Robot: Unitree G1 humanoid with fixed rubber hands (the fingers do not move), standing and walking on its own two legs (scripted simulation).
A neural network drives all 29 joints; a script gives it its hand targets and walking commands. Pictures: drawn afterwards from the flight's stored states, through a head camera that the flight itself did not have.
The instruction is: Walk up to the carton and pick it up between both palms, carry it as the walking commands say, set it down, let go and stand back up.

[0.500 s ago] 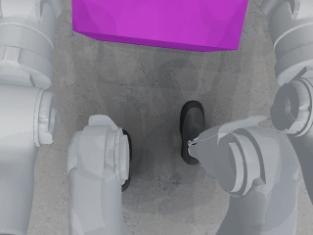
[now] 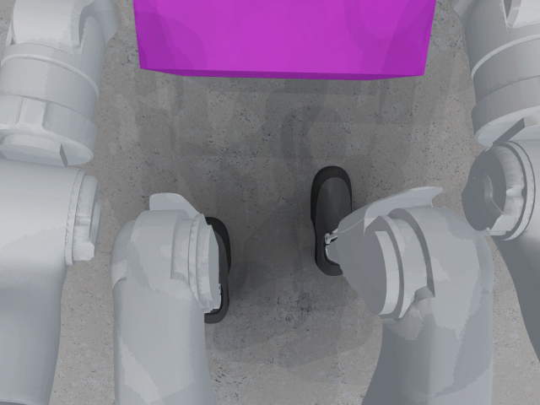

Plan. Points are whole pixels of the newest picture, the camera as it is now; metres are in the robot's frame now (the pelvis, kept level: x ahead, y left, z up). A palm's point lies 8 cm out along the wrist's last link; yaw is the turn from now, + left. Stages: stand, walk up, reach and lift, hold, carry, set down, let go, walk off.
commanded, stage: reach and lift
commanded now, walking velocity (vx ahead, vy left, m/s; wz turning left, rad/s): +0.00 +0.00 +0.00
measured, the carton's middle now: out of the picture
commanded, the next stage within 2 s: none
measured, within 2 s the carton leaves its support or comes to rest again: neither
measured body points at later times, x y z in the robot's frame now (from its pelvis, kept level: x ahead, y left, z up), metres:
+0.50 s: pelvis -0.01 -0.01 +0.04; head +0.36 -0.02 +0.28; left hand +0.58 +0.14 -0.12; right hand +0.57 -0.23 -0.10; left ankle +0.09 +0.10 -0.32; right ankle +0.16 -0.13 -0.32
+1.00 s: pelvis -0.03 +0.00 +0.08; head +0.33 -0.02 +0.33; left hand +0.56 +0.14 -0.05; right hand +0.54 -0.23 -0.03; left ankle +0.09 +0.10 -0.32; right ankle +0.16 -0.13 -0.32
